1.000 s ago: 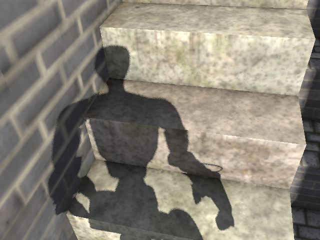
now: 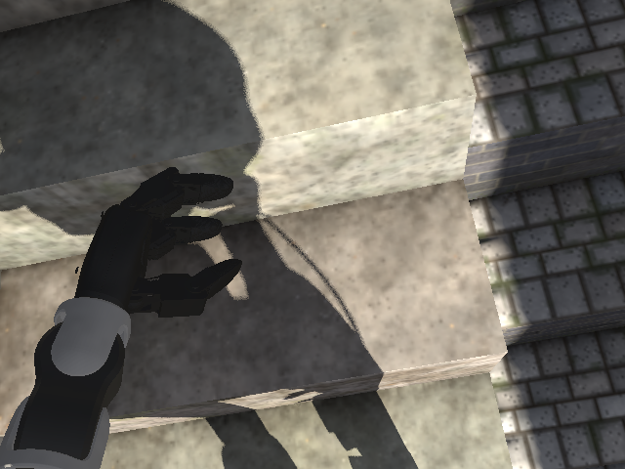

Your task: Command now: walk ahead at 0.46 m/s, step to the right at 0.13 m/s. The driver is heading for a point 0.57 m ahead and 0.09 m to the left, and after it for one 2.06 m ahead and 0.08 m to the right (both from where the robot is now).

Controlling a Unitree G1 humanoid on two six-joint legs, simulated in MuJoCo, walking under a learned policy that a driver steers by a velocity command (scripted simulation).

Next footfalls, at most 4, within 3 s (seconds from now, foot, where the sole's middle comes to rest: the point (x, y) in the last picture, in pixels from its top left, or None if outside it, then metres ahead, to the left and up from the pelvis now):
0.04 right None -0.06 -0.02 -0.73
0.32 left None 0.20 0.06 -0.47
0.50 right None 0.16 -0.12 -0.52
0.74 left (395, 437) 0.23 -0.06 -0.33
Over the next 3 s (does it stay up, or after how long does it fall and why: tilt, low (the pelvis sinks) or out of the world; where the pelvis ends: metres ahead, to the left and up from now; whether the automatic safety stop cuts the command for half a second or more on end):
falls after 1.32 s (tilt)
